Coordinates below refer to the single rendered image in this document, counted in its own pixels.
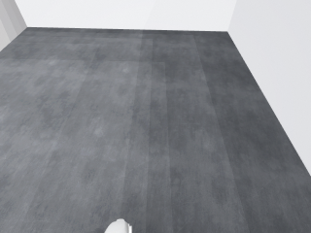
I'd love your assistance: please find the robot left thigh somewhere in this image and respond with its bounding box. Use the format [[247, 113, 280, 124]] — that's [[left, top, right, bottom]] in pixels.
[[104, 220, 132, 233]]

